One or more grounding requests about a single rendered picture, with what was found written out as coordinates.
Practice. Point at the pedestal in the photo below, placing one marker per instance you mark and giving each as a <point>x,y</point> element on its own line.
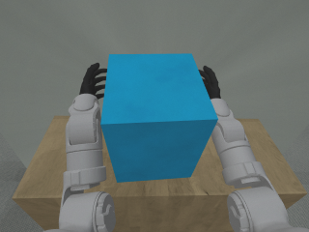
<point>191,204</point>

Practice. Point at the right robot upper arm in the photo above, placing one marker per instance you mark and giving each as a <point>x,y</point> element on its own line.
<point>258,210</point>

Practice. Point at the left robot forearm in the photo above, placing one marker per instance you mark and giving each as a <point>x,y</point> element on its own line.
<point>83,134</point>

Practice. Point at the left robot upper arm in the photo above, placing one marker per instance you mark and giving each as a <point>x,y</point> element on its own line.
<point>87,212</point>

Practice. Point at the carton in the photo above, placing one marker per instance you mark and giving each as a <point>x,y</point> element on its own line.
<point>157,116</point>

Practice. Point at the robot left hand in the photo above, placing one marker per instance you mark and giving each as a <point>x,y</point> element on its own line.
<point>90,80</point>

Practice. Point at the robot right hand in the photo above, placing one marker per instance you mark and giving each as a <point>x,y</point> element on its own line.
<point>210,82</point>

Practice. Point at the right robot forearm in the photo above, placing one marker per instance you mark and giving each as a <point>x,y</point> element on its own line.
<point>240,168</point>

